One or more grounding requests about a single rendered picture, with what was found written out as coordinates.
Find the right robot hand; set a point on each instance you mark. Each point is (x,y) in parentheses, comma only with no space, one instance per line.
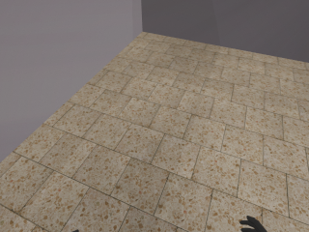
(251,221)

